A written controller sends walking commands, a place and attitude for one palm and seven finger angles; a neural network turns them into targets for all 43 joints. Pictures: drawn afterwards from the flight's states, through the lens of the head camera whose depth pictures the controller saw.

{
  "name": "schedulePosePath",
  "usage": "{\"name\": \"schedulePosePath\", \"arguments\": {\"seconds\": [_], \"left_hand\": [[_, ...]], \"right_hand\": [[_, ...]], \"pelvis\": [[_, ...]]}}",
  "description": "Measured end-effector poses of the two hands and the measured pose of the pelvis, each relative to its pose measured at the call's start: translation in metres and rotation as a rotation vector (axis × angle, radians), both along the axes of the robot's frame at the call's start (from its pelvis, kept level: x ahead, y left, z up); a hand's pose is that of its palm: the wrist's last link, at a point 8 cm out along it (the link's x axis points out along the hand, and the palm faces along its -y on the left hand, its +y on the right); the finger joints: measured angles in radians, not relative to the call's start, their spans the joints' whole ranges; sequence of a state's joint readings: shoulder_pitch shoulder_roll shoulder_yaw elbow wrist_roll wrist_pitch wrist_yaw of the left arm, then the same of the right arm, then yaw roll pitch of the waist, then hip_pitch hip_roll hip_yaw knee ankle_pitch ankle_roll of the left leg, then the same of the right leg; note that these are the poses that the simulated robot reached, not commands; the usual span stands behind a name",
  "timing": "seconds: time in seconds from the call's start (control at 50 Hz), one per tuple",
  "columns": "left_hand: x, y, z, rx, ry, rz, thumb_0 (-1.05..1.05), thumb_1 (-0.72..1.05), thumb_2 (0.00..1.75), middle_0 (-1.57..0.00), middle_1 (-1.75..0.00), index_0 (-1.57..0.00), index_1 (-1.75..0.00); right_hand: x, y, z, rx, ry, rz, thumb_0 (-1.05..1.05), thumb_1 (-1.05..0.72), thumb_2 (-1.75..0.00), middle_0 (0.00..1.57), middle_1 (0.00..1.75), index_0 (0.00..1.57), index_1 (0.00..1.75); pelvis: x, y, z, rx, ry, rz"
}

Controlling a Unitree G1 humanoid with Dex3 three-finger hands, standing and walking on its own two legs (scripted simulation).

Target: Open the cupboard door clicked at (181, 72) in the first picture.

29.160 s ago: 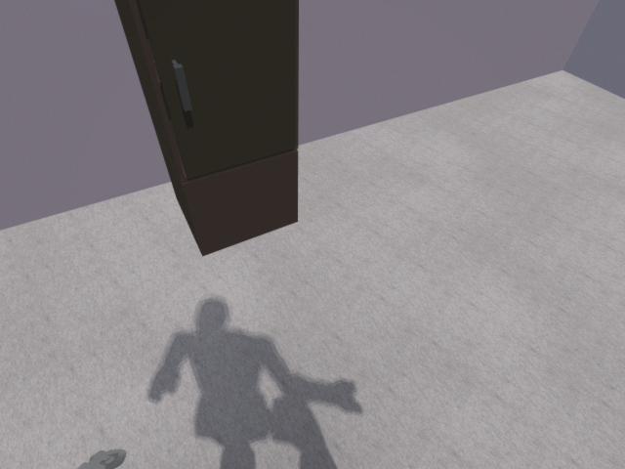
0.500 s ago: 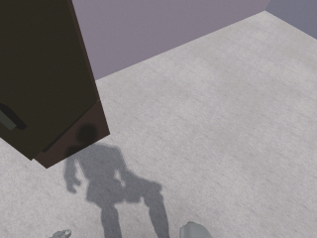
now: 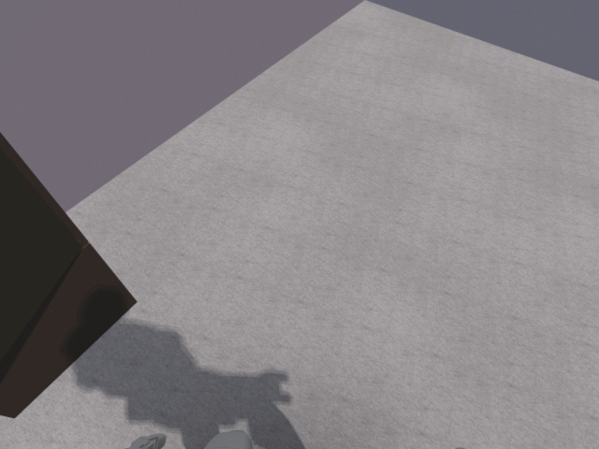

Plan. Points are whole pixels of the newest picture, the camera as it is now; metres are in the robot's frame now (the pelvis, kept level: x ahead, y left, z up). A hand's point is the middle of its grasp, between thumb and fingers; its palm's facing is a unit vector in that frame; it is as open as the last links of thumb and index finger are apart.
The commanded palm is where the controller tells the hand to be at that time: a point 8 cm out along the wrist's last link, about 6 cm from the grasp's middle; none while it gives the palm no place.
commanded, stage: walk to a spot facing it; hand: left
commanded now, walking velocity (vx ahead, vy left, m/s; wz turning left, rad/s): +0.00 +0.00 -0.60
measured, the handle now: out of the picture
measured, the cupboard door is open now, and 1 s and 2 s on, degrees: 21 21 21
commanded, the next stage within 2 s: turn to face it in 1.38 s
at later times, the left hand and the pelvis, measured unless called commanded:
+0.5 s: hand (210, 404) +0.19 +0.15 -0.16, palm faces -0.33 -0.91 -0.25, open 7.4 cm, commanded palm none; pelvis +0.03 -0.01 -0.01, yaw -19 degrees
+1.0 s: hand (231, 378) +0.24 +0.12 -0.18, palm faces -0.49 -0.86 -0.16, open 7.4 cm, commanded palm none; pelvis +0.13 -0.04 +0.00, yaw -35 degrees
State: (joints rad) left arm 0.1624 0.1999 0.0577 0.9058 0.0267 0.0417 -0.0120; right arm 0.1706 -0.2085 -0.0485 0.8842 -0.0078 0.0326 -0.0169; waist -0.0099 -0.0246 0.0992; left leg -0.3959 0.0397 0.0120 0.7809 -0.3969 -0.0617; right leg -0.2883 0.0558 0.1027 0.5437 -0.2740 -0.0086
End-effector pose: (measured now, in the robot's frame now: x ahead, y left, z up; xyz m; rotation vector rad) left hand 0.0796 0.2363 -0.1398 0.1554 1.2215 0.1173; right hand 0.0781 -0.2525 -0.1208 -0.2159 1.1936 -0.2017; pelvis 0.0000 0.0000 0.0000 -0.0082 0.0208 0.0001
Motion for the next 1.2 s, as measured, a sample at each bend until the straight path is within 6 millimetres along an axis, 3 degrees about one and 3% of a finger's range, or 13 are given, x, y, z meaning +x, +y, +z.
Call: {"name": "schedulePosePath", "arguments": {"seconds": [0.08, 0.18, 0.28, 0.36, 0.48, 0.54, 0.62, 0.74, 0.92, 0.98, 1.06, 1.14, 1.2], "left_hand": [[0.007, 0.018, -0.015, -0.019, 0.030, -0.009, 0.01, 0.91, 0.90, -0.20, -0.30, -0.20, -0.30], [0.023, 0.030, -0.006, -0.018, 0.053, -0.065, 0.01, 0.91, 0.90, -0.20, -0.30, -0.20, -0.30], [0.045, 0.029, 0.002, -0.001, 0.059, -0.132, 0.01, 0.91, 0.90, -0.19, -0.30, -0.19, -0.29], [0.070, 0.013, 0.005, 0.016, 0.056, -0.209, 0.01, 0.91, 0.90, -0.19, -0.30, -0.19, -0.29], [0.117, -0.035, 0.007, 0.052, -0.031, -0.345, 0.01, 0.91, 0.90, -0.19, -0.30, -0.19, -0.29], [0.128, -0.055, 0.013, 0.069, -0.076, -0.375, 0.01, 0.91, 0.90, -0.19, -0.30, -0.19, -0.29], [0.129, -0.071, 0.021, 0.074, -0.069, -0.391, 0.01, 0.91, 0.90, -0.20, -0.30, -0.20, -0.30], [0.126, -0.085, 0.020, 0.037, -0.013, -0.430, 0.01, 0.91, 0.90, -0.20, -0.30, -0.20, -0.30], [0.144, -0.070, -0.002, 0.003, 0.112, -0.431, 0.01, 0.91, 0.90, -0.20, -0.30, -0.20, -0.30], [0.168, -0.066, -0.014, 0.014, 0.164, -0.469, 0.01, 0.91, 0.90, -0.20, -0.30, -0.20, -0.30], [0.222, -0.085, -0.008, 0.019, 0.162, -0.563, 0.01, 0.91, 0.90, -0.20, -0.30, -0.19, -0.30], [0.287, -0.128, 0.001, 0.012, 0.091, -0.652, 0.01, 0.91, 0.90, -0.19, -0.30, -0.19, -0.29], [0.334, -0.174, 0.005, 0.000, 0.034, -0.730, 0.01, 0.92, 0.90, -0.19, -0.30, -0.19, -0.29]], "right_hand": [[-0.002, 0.017, 0.003, -0.028, -0.025, -0.016, 0.01, -0.91, -0.90, 0.20, 0.30, 0.20, 0.30], [-0.025, 0.031, 0.016, -0.034, 0.021, -0.057, 0.01, -0.91, -0.90, 0.20, 0.30, 0.20, 0.30], [-0.051, 0.034, 0.016, -0.014, 0.059, -0.143, 0.01, -0.91, -0.90, 0.20, 0.30, 0.20, 0.30], [-0.077, 0.030, 0.006, 0.016, 0.090, -0.226, 0.01, -0.91, -0.90, 0.20, 0.30, 0.20, 0.30], [-0.122, 0.009, -0.027, 0.078, 0.143, -0.357, 0.01, -0.90, -0.90, 0.20, 0.30, 0.20, 0.30], [-0.132, -0.004, -0.036, 0.089, 0.173, -0.404, 0.01, -0.91, -0.90, 0.20, 0.30, 0.20, 0.30], [-0.121, -0.020, -0.025, 0.084, 0.135, -0.432, 0.01, -0.91, -0.90, 0.20, 0.30, 0.20, 0.30], [-0.088, -0.039, -0.005, 0.055, 0.020, -0.454, 0.01, -0.91, -0.90, 0.20, 0.30, 0.20, 0.30], [-0.019, -0.050, 0.012, -0.024, -0.077, -0.458, 0.01, -0.91, -0.90, 0.20, 0.30, 0.20, 0.30], [-0.006, -0.047, 0.011, -0.059, -0.103, -0.485, 0.01, -0.91, -0.90, 0.20, 0.30, 0.20, 0.30], [-0.016, -0.030, 0.016, -0.037, -0.043, -0.565, 0.01, -0.91, -0.90, 0.20, 0.30, 0.20, 0.30], [-0.038, -0.006, 0.013, 0.023, 0.074, -0.665, 0.00, -0.91, -0.90, 0.20, 0.30, 0.20, 0.30], [-0.056, 0.014, 0.009, 0.084, 0.169, -0.750, 0.01, -0.91, -0.90, 0.20, 0.30, 0.20, 0.30]], "pelvis": [[0.006, 0.016, -0.006, -0.019, 0.010, -0.046], [0.014, 0.023, 0.007, -0.036, 0.011, -0.118], [0.021, 0.022, 0.011, -0.034, 0.015, -0.187], [0.024, 0.015, 0.009, -0.022, 0.010, -0.242], [0.027, -0.011, -0.010, 0.014, -0.003, -0.321], [0.025, -0.018, -0.011, 0.007, -0.018, -0.350], [0.027, -0.027, -0.001, 0.019, -0.024, -0.390], [0.042, -0.036, 0.008, 0.028, -0.014, -0.453], [0.099, -0.035, 0.003, 0.011, 0.012, -0.534], [0.122, -0.035, -0.005, 0.005, 0.019, -0.582], [0.150, -0.047, 0.004, -0.001, 0.021, -0.644], [0.175, -0.063, 0.010, -0.012, 0.029, -0.700], [0.192, -0.080, 0.009, -0.014, 0.030, -0.744]]}}
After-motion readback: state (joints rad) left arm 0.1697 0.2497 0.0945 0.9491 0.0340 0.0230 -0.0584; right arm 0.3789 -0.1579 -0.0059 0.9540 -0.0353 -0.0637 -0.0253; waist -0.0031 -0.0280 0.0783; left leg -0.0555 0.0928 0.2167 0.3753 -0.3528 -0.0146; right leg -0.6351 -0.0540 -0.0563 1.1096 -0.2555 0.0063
